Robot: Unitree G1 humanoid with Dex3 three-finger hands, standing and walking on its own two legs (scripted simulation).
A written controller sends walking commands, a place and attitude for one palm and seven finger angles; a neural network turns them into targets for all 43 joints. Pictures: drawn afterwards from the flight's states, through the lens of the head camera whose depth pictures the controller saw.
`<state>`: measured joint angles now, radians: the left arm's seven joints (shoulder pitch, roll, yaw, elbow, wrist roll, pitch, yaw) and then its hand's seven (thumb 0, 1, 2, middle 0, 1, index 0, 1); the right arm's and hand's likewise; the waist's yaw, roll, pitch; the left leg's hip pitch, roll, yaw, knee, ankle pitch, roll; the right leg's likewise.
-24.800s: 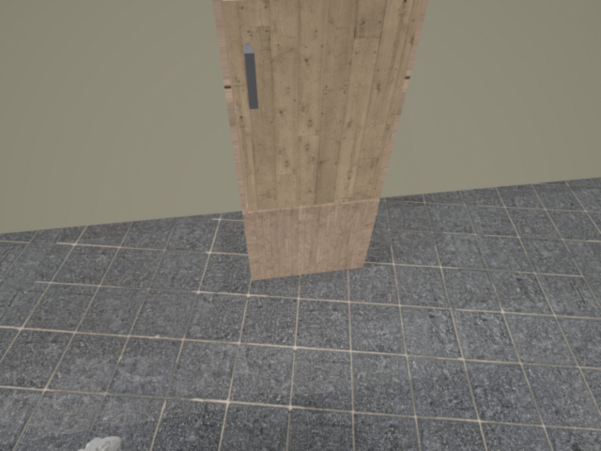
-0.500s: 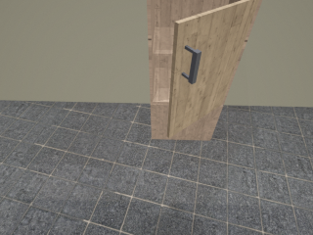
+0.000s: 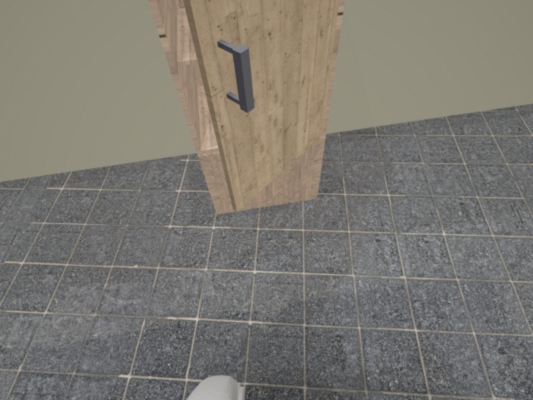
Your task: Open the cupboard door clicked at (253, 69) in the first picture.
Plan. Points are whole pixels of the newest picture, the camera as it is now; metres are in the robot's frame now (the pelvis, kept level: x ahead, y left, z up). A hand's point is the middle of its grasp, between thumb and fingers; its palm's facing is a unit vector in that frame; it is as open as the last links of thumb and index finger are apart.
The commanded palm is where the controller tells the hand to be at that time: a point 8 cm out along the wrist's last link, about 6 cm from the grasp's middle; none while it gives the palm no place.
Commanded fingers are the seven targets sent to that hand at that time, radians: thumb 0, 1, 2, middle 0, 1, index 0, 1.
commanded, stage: walk to a spot facing it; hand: left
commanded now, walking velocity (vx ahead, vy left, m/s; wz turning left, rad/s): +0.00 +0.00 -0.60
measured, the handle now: (236, 76) +0.64 +0.11 +0.11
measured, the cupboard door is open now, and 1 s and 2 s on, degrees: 39 39 39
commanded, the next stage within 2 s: none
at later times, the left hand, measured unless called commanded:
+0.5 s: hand (138, 381) +0.15 +0.26 -0.18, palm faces -0.20 -0.95 -0.22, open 7.4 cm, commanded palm none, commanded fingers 0.00 0.90 0.90 -0.20 -0.30 -0.20 -0.30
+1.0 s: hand (229, 322) +0.25 +0.10 -0.14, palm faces -0.59 -0.76 -0.28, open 7.4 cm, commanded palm none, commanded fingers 0.00 0.90 0.90 -0.20 -0.30 -0.20 -0.30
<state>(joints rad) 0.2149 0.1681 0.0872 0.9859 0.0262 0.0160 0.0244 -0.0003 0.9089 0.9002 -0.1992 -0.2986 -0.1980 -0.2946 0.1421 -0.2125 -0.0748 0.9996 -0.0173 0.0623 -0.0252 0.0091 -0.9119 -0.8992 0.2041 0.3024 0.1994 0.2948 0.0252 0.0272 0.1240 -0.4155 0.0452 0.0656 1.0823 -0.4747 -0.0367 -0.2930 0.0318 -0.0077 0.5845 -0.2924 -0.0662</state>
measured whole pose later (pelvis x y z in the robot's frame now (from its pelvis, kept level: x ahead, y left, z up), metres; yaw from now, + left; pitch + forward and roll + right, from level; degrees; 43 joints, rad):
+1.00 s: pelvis +0.04 +0.01 +0.01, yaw -37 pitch +0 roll +2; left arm 0.12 0.20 0.05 0.89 0.02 0.03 0.01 0.00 0.91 0.90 -0.20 -0.30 -0.20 -0.29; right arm 0.20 -0.23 -0.06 0.92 -0.01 0.07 -0.01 0.01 -0.91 -0.90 0.20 0.30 0.20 0.29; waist -0.03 0.01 0.13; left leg -0.48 0.09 0.02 1.13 -0.41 -0.08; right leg -0.26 0.03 0.03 0.52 -0.26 -0.06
